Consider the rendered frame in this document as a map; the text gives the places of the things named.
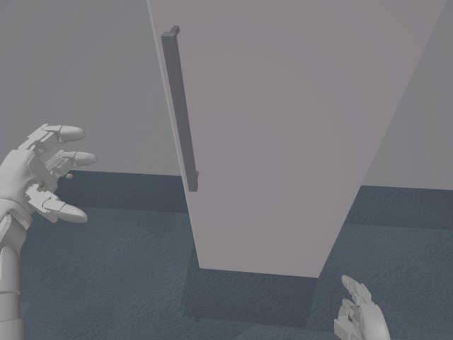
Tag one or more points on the robot right hand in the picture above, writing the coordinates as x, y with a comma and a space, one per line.
368, 322

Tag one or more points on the handle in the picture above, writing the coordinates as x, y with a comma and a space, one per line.
175, 77

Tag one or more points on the robot left hand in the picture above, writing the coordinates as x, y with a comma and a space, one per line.
22, 169

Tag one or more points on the fridge door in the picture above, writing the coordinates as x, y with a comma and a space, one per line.
288, 102

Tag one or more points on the left robot forearm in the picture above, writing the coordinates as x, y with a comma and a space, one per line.
14, 222

